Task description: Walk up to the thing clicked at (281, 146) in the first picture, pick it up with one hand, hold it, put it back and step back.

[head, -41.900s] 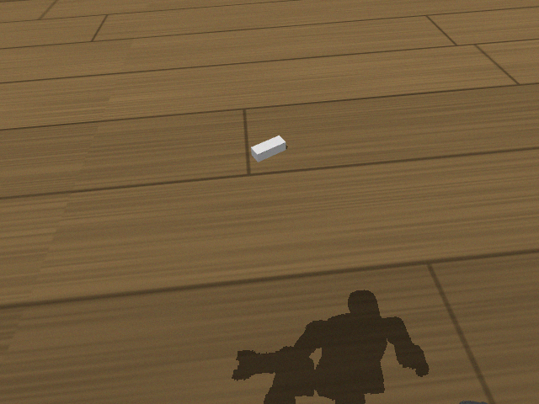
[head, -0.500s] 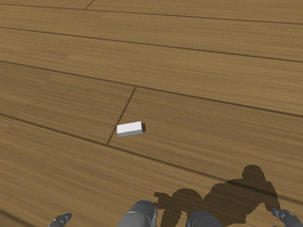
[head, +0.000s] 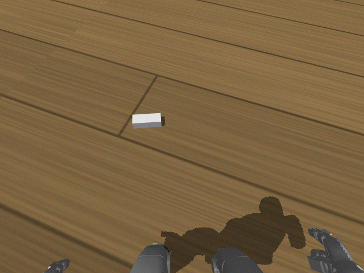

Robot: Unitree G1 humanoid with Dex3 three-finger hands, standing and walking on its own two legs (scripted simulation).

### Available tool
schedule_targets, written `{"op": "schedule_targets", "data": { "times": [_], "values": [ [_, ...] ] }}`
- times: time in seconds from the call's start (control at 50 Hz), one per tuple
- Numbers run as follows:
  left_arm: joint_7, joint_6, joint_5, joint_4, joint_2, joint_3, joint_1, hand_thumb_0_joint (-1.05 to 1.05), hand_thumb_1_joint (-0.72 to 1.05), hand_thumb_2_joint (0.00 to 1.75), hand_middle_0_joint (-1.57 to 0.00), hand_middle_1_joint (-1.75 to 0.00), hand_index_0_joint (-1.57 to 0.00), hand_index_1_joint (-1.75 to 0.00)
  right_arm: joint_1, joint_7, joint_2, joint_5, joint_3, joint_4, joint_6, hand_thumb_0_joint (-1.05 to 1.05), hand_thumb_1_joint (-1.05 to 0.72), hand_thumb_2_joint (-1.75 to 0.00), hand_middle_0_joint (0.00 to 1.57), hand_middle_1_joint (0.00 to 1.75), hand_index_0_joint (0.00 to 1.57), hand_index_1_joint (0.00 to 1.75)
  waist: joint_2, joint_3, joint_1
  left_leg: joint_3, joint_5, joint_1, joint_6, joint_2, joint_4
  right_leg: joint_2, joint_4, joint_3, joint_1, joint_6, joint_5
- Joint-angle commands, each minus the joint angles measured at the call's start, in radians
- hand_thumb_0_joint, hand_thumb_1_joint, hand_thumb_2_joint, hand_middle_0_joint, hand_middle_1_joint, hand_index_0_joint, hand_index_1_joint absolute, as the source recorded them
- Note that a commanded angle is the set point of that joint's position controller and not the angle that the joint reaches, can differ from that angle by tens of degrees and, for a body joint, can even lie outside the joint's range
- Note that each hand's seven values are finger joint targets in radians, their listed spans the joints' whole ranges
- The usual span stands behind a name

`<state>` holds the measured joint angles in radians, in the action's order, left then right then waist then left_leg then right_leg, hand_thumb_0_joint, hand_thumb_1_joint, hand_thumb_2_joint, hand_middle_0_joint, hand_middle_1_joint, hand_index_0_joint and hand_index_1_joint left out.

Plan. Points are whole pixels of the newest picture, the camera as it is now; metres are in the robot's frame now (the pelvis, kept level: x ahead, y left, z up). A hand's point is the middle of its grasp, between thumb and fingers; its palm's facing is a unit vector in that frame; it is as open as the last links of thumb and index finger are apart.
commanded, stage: step back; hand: left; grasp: from above
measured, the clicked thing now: (147, 120) +0.96 +0.26 -0.73
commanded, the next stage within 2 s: stand in 1.24 s
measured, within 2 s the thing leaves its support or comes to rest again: neither
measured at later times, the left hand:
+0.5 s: hand out of the picture -0.04 +0.28 -0.14, palm faces +0.07 -0.91 -0.40, open 7.4 cm
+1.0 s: hand out of the picture +0.03 +0.24 -0.15, palm faces +0.08 -0.93 -0.36, open 7.4 cm
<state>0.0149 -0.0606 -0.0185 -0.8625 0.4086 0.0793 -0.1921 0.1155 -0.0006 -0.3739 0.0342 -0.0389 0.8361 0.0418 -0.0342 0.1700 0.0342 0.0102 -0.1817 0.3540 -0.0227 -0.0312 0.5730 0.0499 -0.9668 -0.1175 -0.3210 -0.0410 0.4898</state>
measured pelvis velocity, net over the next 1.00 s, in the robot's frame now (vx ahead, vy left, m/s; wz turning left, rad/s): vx -0.05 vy -0.02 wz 0.08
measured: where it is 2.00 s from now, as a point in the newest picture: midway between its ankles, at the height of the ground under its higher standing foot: outside the picture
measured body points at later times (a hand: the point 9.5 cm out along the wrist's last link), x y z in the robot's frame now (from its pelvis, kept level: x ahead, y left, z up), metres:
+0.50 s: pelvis -0.10 +0.00 +0.00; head -0.09 +0.00 +0.45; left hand -0.04 +0.33 -0.12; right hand -0.05 -0.32 -0.12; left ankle -0.12 +0.12 -0.73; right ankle -0.08 -0.13 -0.71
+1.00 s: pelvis -0.05 -0.02 -0.01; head -0.03 -0.03 +0.44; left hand +0.03 +0.29 -0.12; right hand +0.03 -0.33 -0.14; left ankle -0.06 +0.10 -0.73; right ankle -0.01 -0.15 -0.73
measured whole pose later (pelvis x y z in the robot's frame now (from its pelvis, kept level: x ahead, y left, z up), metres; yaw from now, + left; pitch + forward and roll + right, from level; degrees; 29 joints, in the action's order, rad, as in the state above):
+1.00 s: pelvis -0.05 -0.02 -0.01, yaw +4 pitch -3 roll +0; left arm -0.01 0.02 -0.03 -0.98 0.35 0.05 -0.12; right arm 0.21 0.00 -0.38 0.03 -0.04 1.03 0.00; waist 0.01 0.09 0.02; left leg -0.02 -0.34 0.26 0.00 0.00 0.65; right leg -0.04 -0.65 0.04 -0.31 -0.01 0.30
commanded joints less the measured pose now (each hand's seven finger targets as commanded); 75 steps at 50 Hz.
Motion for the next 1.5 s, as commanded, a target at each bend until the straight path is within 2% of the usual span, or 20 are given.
{"op": "schedule_targets", "data": {
  "times": [0.0, 0.06, 0.1, 0.12, 0.2, 0.3, 0.38, 0.42, 0.46, 0.54, 0.6, 0.68, 0.72, 0.76, 0.9, 0.96, 1.02, 1.12, 1.36, 1.48],
  "values": [
    [0.009, 0.055, -0.002, 0.041, 0.15, 0.029, -0.03, 0.0, 0.9, 0.9, -0.2, -0.3, -0.2, -0.3, 0.053, -0.008, -0.273, 0.002, -0.086, -0.048, 0.009, 0.0, -0.9, -0.9, 0.2, 0.3, 0.2, 0.3, 0.277, -0.275, -0.069, -0.218, 0.102, -0.288, -0.187, -0.195, -0.097, -0.027, 0.363, 0.112, 0.002, 0.012, -0.024],
    [0.006, 0.063, -0.02, -0.043, 0.176, 0.039, -0.161, 0.0, 0.9, 0.9, -0.2, -0.3, -0.2, -0.3, -0.017, -0.003, -0.26, -0.012, -0.078, -0.059, 0.023, 0.0, -0.9, -0.9, 0.2, 0.3, 0.2, 0.3, 0.165, -0.284, 0.001, -0.188, -0.15, -0.08, -0.109, -0.155, -0.038, -0.031, 0.575, 0.086, 0.199, 0.074, -0.171],
    [0.001, 0.058, -0.038, -0.002, 0.342, 0.083, -0.065, 0.0, 0.9, 0.9, -0.2, -0.3, -0.2, -0.3, -0.092, -0.014, -0.183, -0.015, -0.065, -0.087, 0.015, 0.0, -0.9, -0.9, 0.2, 0.3, 0.2, 0.3, -0.236, -0.15, 0.047, -0.092, -0.387, 0.142, 0.016, 0.102, 0.32, -0.381, 0.724, -0.411, -0.045, 0.25, 0.167],
    [0.007, 0.059, -0.039, 0.041, 0.38, 0.088, 0.051, 0.0, 0.9, 0.9, -0.2, -0.3, -0.2, -0.3, -0.072, -0.022, -0.232, -0.006, -0.087, -0.073, 0.019, 0.0, -0.9, -0.9, 0.2, 0.3, 0.2, 0.3, -0.275, -0.039, 0.03, -0.176, -0.373, 0.073, 0.041, 0.047, 0.512, -0.501, 0.814, -0.547, -0.285, 0.333, 0.304],
    [0.011, 0.078, -0.029, 0.053, 0.208, 0.06, 0.127, 0.0, 0.9, 0.9, -0.2, -0.3, -0.2, -0.3, 0.07, -0.007, -0.197, -0.027, -0.071, 0.02, 0.0, 0.0, -0.9, -0.9, 0.2, 0.3, 0.2, 0.3, -0.063, -0.072, -0.053, -0.17, -0.198, 0.096, 0.038, 0.139, 0.55, -0.225, 0.646, -0.086, -0.077, 0.188, -0.022],
    [-0.005, 0.082, -0.046, 0.028, 0.241, 0.082, 0.006, 0.0, 0.9, 0.9, -0.2, -0.3, -0.2, -0.3, 0.036, 0.005, -0.199, -0.007, -0.06, 0.009, -0.04, 0.0, -0.9, -0.9, 0.2, 0.3, 0.2, 0.3, -0.216, -0.118, 0.043, -0.066, -0.335, 0.179, 0.063, 0.045, 0.178, -0.276, 0.649, -0.16, 0.221, 0.206, 0.224],
    [-0.021, 0.057, -0.03, 0.024, 0.199, 0.047, -0.022, 0.0, 0.9, 0.9, -0.2, -0.3, -0.2, -0.3, 0.132, -0.001, -0.183, 0.003, -0.081, 0.08, -0.085, 0.0, -0.9, -0.9, 0.2, 0.3, 0.2, 0.3, -0.07, -0.176, -0.005, -0.017, -0.13, -0.257, 0.024, 0.068, -0.309, -0.202, 0.397, 0.003, 0.068, 0.156, -0.064],
    [-0.026, 0.059, -0.008, 0.05, 0.069, 0.009, -0.023, 0.0, 0.9, 0.9, -0.2, -0.3, -0.2, -0.3, 0.17, -0.015, -0.279, 0.028, -0.103, 0.076, -0.099, 0.0, -0.9, -0.9, 0.2, 0.3, 0.2, 0.3, 0.243, -0.191, -0.025, -0.524, -0.24, -0.475, -0.07, -0.242, -0.34, -0.024, 0.055, 0.151, -0.352, 0.052, 0.057],
    [-0.021, 0.068, -0.021, 0.059, 0.228, 0.048, 0.143, 0.0, 0.9, 0.9, -0.2, -0.3, -0.2, -0.3, 0.147, -0.012, -0.371, 0.004, -0.119, 0.071, -0.094, 0.0, -0.9, -0.9, 0.2, 0.3, 0.2, 0.3, 0.154, -0.032, -0.079, -0.64, -0.546, -0.107, -0.239, -0.372, -0.41, -0.122, 0.002, 0.022, -0.249, 0.066, 0.055],
    [-0.041, 0.08, -0.009, 0.019, 0.173, 0.04, 0.055, 0.0, 0.9, 0.9, -0.2, -0.3, -0.2, -0.3, 0.126, -0.012, -0.257, 0.005, -0.088, 0.061, -0.11, 0.0, -0.9, -0.9, 0.2, 0.3, 0.2, 0.3, 0.196, -0.053, -0.044, -0.287, -0.109, -0.229, -0.139, -0.188, -0.279, -0.11, 0.133, 0.089, -0.225, 0.059, -0.079],
    [-0.047, 0.081, -0.008, 0.016, 0.154, 0.036, 0.088, 0.0, 0.9, 0.9, -0.2, -0.3, -0.2, -0.3, 0.128, -0.008, -0.259, 0.005, -0.088, 0.057, -0.098, 0.0, -0.9, -0.9, 0.2, 0.3, 0.2, 0.3, 0.225, -0.062, -0.063, -0.211, -0.132, -0.122, -0.124, -0.157, -0.276, -0.083, 0.254, 0.129, -0.075, 0.052, -0.114],
    [-0.026, 0.099, -0.005, -0.074, 0.159, 0.043, -0.052, 0.0, 0.9, 0.9, -0.2, -0.3, -0.2, -0.3, 0.054, -0.009, -0.188, -0.008, -0.054, 0.032, -0.065, 0.0, -0.9, -0.9, 0.2, 0.3, 0.2, 0.3, 0.124, -0.149, 0.022, -0.102, -0.177, 0.06, -0.068, -0.088, -0.015, -0.037, 0.515, 0.142, 0.288, 0.051, -0.279],
    [-0.009, 0.121, -0.025, -0.058, 0.27, 0.068, -0.065, 0.0, 0.9, 0.9, -0.2, -0.3, -0.2, -0.3, 0.128, -0.013, -0.097, -0.018, -0.022, 0.022, -0.06, 0.0, -0.9, -0.9, 0.2, 0.3, 0.2, 0.3, -0.17, -0.196, 0.014, -0.063, -0.364, 0.195, 0.012, 0.076, 0.288, -0.332, 0.689, -0.347, 0.324, 0.129, -0.136],
    [-0.009, 0.113, -0.021, -0.018, 0.286, 0.059, 0.085, 0.0, 0.9, 0.9, -0.2, -0.3, -0.2, -0.3, 0.166, -0.023, -0.201, -0.013, -0.06, 0.08, -0.046, 0.0, -0.9, -0.9, 0.2, 0.3, 0.2, 0.3, -0.096, -0.131, -0.026, -0.097, -0.424, 0.016, 0.019, 0.018, 0.341, -0.417, 0.724, -0.408, 0.018, 0.263, 0.146],
    [-0.007, 0.117, -0.009, -0.039, 0.228, 0.04, 0.139, 0.0, 0.9, 0.9, -0.2, -0.3, -0.2, -0.3, 0.161, -0.009, -0.18, -0.004, -0.05, 0.144, -0.052, 0.0, -0.9, -0.9, 0.2, 0.3, 0.2, 0.3, -0.137, -0.149, -0.03, -0.043, -0.272, -0.056, 0.013, 0.0, 0.122, -0.302, 0.613, -0.131, 0.017, 0.189, -0.16],
    [-0.004, 0.103, 0.005, -0.033, 0.18, 0.016, 0.171, 0.0, 0.9, 0.9, -0.2, -0.3, -0.2, -0.3, 0.175, -0.016, -0.184, 0.004, -0.056, 0.174, -0.065, 0.0, -0.9, -0.9, 0.2, 0.3, 0.2, 0.3, -0.072, -0.205, -0.07, -0.062, -0.006, -0.203, 0.006, -0.008, -0.137, -0.249, 0.462, -0.016, 0.006, 0.129, -0.424],
    [0.003, 0.094, 0.03, -0.082, 0.151, 0.004, 0.118, 0.0, 0.9, 0.9, -0.2, -0.3, -0.2, -0.3, -0.024, -0.011, -0.264, -0.007, -0.053, 0.136, -0.07, 0.0, -0.9, -0.9, 0.2, 0.3, 0.2, 0.3, 0.135, -0.172, 0.014, -0.27, 0.059, -0.031, -0.105, -0.189, -0.167, -0.083, 0.375, 0.108, 0.104, 0.057, -0.177],
    [0.007, 0.108, 0.021, -0.105, 0.192, 0.005, 0.133, 0.0, 0.9, 0.9, -0.2, -0.3, -0.2, -0.3, 0.006, -0.017, -0.2, -0.016, -0.036, 0.169, -0.065, 0.0, -0.9, -0.9, 0.2, 0.3, 0.2, 0.3, 0.091, -0.255, -0.023, -0.107, 0.288, -0.13, -0.01, -0.074, -0.078, -0.183, 0.437, 0.041, 0.198, 0.089, -0.601],
    [-0.002, 0.094, 0.016, -0.181, 0.142, -0.044, 0.161, 0.0, 0.9, 0.9, -0.2, -0.3, -0.2, -0.3, -0.062, -0.013, -0.189, -0.03, -0.02, 0.202, -0.078, 0.0, -0.9, -0.9, 0.2, 0.3, 0.2, 0.3, 0.059, -0.248, -0.036, -0.107, 0.395, -0.269, 0.0, -0.103, -0.22, -0.172, 0.555, 0.074, 0.257, 0.06, -0.634],
    [-0.005, 0.094, 0.011, -0.203, 0.145, -0.045, 0.167, 0.0, 0.9, 0.9, -0.2, -0.3, -0.2, -0.3, -0.106, -0.007, -0.179, -0.027, -0.02, 0.204, -0.074, 0.0, -0.9, -0.9, 0.2, 0.3, 0.2, 0.3, 0.046, -0.164, -0.031, -0.107, 0.163, -0.239, 0.004, -0.094, -0.303, -0.174, 0.64, 0.064, 0.234, 0.048, -0.464]
  ]
}}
